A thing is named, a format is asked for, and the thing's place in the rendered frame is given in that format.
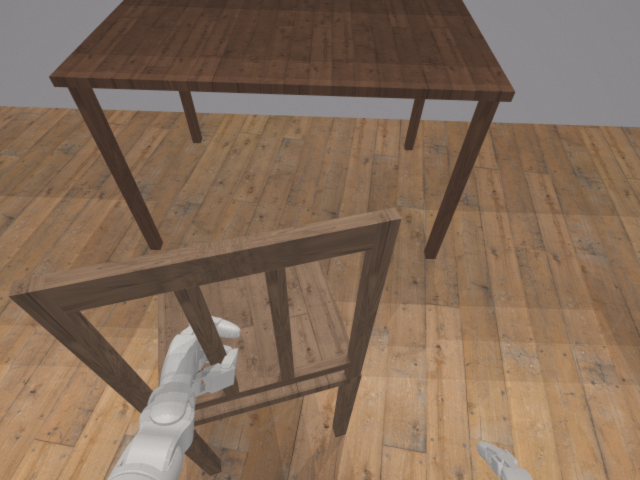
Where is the right robot hand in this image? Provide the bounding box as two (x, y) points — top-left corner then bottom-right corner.
(477, 441), (532, 480)

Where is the left robot forearm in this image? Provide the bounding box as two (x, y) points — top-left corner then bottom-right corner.
(107, 382), (195, 480)

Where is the chair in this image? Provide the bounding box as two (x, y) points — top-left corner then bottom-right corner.
(9, 207), (401, 475)

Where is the table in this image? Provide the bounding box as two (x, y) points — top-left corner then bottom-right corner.
(49, 0), (515, 259)

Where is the left robot hand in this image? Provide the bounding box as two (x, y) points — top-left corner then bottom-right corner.
(160, 316), (240, 397)

